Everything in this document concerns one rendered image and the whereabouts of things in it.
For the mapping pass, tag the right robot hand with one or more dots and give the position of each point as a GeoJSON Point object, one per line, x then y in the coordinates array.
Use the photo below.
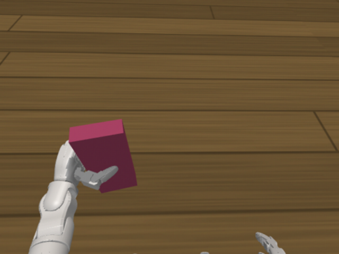
{"type": "Point", "coordinates": [270, 245]}

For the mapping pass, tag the left robot arm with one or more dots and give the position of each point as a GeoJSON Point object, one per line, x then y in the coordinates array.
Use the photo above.
{"type": "Point", "coordinates": [56, 227]}

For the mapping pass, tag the carton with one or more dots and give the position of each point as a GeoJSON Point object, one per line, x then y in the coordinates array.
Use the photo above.
{"type": "Point", "coordinates": [103, 145]}

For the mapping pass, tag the left robot hand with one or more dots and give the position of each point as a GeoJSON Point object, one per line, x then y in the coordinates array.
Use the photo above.
{"type": "Point", "coordinates": [69, 167]}

